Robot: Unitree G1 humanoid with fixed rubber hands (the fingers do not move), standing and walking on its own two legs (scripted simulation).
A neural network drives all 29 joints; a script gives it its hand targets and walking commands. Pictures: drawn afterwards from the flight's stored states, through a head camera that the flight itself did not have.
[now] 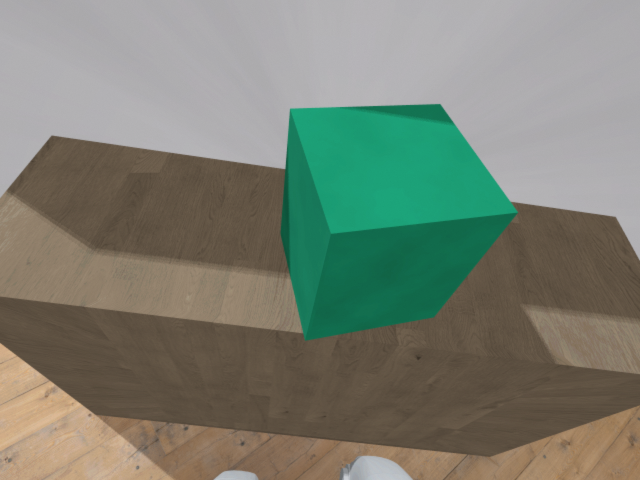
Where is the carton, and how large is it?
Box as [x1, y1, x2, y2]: [281, 104, 517, 340]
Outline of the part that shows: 440,104 290,109 281,220 281,237 305,340 434,316 517,212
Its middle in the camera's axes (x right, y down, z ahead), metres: +0.07 -0.02 +0.54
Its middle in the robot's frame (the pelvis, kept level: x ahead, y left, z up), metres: +0.42 -0.05 +0.07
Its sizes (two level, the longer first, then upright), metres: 0.210 0.200 0.250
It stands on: a pedestal, 0.71 m high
